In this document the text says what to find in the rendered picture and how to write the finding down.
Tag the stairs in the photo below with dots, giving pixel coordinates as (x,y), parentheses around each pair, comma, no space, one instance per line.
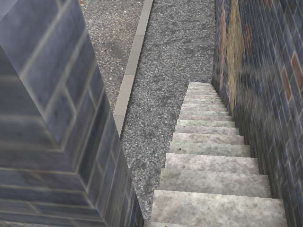
(210,179)

